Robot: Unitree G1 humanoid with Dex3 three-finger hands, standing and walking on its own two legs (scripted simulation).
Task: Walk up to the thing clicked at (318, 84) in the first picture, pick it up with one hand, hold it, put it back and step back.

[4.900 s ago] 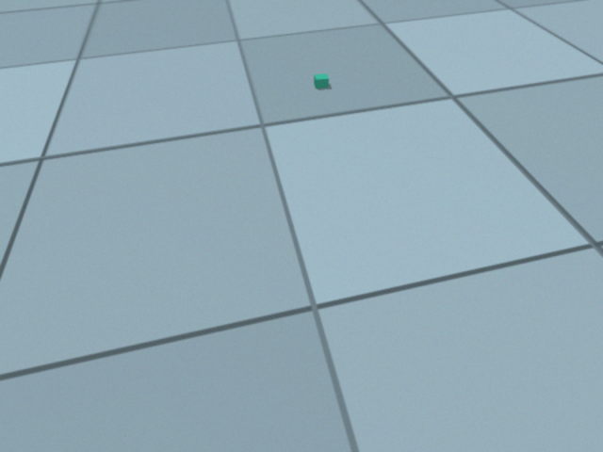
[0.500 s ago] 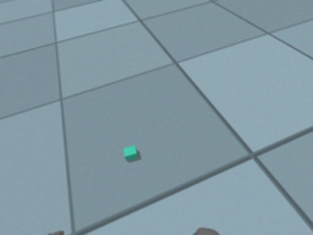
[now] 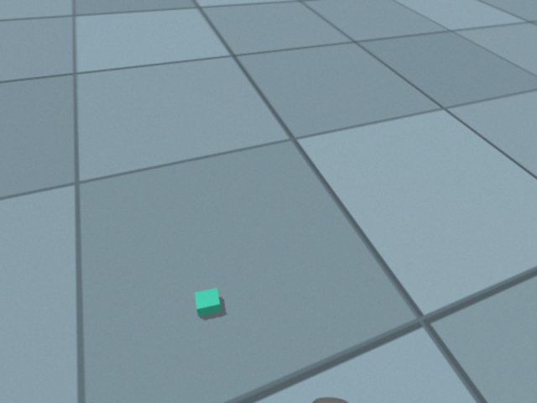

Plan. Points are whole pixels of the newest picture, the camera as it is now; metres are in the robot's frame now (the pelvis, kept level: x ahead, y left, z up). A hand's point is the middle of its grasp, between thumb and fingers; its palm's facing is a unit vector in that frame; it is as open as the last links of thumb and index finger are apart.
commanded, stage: walk up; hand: left
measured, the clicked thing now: (207, 302) +0.61 +0.19 -0.73
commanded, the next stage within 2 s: none
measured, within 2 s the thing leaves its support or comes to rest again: neither
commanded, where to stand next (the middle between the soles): +0.24 -0.02 m, yaw -1 degrees
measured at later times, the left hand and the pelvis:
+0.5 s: hand (140, 350) +0.24 +0.22 -0.11, palm faces -0.06 -0.91 -0.41, open 7.4 cm; pelvis +0.13 -0.04 +0.00, yaw -2 degrees
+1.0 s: hand (134, 377) +0.21 +0.24 -0.16, palm faces -0.02 -0.95 -0.31, open 7.4 cm; pelvis +0.15 -0.02 +0.00, yaw +0 degrees
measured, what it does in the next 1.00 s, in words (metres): walks ahead: right foot, then left foot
